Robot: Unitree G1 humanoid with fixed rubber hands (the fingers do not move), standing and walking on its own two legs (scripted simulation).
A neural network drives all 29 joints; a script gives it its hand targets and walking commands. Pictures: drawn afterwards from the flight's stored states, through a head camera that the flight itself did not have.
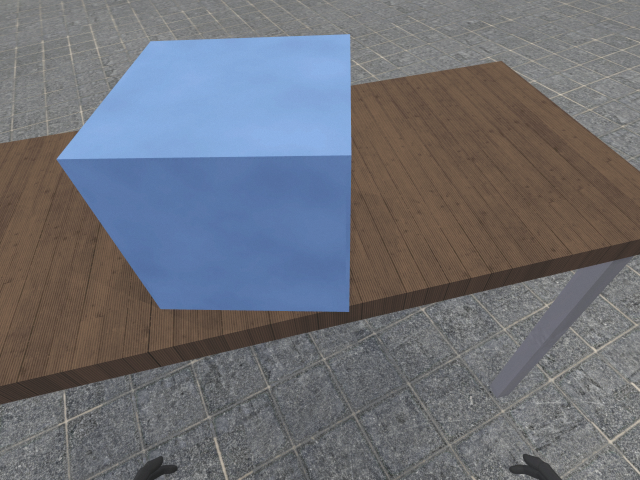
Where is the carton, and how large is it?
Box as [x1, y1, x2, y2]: [57, 34, 350, 311]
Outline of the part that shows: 349,34 150,41 59,155 57,160 160,308 348,311 350,218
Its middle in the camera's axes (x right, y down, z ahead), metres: -0.09 -0.09 +0.50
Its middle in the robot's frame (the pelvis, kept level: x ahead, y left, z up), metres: +0.45 +0.09 +0.15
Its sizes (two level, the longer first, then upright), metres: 0.257 0.248 0.250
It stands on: a table, 0.78 m high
